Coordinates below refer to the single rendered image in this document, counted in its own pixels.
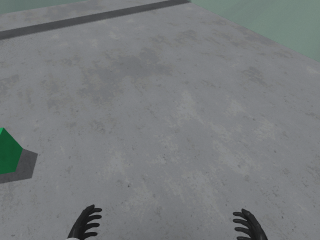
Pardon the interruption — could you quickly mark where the robot left hand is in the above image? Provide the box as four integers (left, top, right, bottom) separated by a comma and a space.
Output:
67, 204, 102, 240

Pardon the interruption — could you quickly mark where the robot right hand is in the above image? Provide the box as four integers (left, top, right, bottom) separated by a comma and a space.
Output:
232, 208, 268, 240

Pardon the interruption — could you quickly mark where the carton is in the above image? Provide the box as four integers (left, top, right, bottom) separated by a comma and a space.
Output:
0, 127, 23, 174

